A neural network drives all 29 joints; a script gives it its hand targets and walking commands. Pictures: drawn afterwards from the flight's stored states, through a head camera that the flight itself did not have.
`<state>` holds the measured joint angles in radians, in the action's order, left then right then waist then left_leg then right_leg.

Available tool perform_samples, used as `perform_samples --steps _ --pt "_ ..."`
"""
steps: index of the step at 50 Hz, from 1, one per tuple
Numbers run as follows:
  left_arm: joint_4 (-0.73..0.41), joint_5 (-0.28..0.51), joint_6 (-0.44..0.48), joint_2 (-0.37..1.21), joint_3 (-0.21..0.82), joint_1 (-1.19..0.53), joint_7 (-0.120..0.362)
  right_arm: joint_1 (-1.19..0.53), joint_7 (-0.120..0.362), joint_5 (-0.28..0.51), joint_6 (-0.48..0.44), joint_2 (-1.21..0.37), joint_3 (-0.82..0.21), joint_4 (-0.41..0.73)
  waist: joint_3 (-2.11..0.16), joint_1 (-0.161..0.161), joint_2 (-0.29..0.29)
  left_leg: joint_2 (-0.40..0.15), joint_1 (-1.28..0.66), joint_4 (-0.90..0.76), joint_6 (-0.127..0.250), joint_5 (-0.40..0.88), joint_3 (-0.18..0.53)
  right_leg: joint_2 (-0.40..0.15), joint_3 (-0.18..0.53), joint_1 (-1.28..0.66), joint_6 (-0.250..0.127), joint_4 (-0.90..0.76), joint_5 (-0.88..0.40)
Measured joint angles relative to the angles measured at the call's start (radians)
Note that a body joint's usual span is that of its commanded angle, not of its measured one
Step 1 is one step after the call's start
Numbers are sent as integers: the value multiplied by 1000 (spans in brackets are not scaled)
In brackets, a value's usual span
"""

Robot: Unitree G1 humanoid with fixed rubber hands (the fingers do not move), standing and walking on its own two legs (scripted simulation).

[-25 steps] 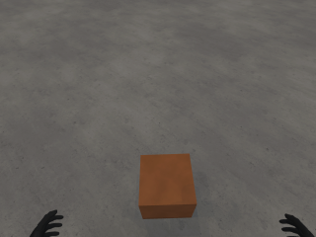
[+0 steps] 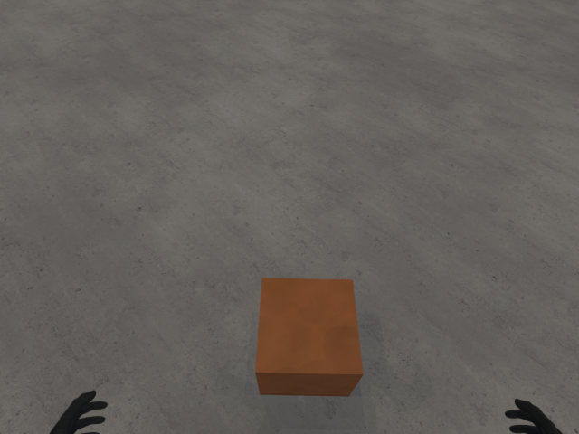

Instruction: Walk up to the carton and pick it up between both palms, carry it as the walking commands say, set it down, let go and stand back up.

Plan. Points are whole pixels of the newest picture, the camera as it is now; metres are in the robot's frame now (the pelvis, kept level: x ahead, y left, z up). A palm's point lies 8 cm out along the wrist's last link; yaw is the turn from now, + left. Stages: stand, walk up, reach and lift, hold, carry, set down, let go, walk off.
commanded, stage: walk up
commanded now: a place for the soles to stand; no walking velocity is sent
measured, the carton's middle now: (305, 337) +0.47 -0.05 -0.64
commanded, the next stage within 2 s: reach and lift in 1.02 s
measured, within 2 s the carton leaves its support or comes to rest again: neither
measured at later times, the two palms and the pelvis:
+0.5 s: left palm out of the picture +0.12 +0.30 -0.10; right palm out of the picture +0.10 -0.36 -0.08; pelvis +0.00 -0.02 +0.00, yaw +2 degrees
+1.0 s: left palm out of the picture +0.11 +0.31 -0.09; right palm out of the picture +0.11 -0.36 -0.08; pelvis +0.00 -0.02 +0.00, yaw +2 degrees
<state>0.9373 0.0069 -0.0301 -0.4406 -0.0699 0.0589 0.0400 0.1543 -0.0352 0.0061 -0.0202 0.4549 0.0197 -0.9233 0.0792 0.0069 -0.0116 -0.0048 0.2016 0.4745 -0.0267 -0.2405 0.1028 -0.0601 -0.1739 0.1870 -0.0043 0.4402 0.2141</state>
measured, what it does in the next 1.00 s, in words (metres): stands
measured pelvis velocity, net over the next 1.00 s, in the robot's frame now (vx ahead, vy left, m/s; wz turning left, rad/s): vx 0.00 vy -0.02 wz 0.04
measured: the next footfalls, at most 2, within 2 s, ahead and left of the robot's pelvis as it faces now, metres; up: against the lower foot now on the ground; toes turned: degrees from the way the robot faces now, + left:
none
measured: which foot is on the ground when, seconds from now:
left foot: down 0.00-1.00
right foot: down 0.00-1.00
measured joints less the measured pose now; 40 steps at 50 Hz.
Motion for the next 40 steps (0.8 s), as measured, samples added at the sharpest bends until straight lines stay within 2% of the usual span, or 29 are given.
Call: perform_samples --steps 6,12,14,16,18,20,22,26,40 --pt "-12 -11 -14 -8 -15 12 10 -3 -19 -5 1 11 1 20 -1 10 -5 3 17 20 0 -9 2 -6 -1 25 -3 38 18" --pt "-44 -22 -23 -17 -25 32 18 13 -33 -6 8 38 9 52 5 9 -1 -14 48 64 -9 -31 10 11 -7 55 -22 82 42" --pt "-53 -22 -23 -10 -24 31 17 23 -34 -3 14 49 15 57 11 4 9 -19 68 110 17 -47 2 14 -19 51 -31 85 47" --pt "-64 -19 -24 -1 -21 25 15 41 -34 -5 21 52 22 60 21 1 9 -19 83 180 39 -128 -43 6 -29 46 -36 101 58" --pt "-75 -19 -24 9 -15 21 11 63 -27 -6 21 45 23 61 25 -3 6 -18 57 145 50 -125 -82 -4 -38 41 -31 121 73" --pt "-80 -17 -21 15 -9 23 9 72 -20 -12 16 26 20 56 29 -6 -7 -12 31 87 36 -24 -86 -15 -40 39 -22 141 88" --pt "-82 -9 -20 17 -6 32 10 71 -17 -15 10 5 12 56 29 -6 -21 -11 21 77 19 -27 -88 -4 -17 32 -19 126 82" --pt "-59 -10 -6 18 0 47 11 52 -13 -4 -1 -7 2 60 19 -6 -15 -29 -1 30 3 -23 -90 21 -15 3 -33 54 48" --pt "-37 -8 -3 4 -1 22 9 0 -13 -3 9 11 3 27 13 5 12 -23 -20 -4 3 -2 -82 19 -25 -22 -31 17 32"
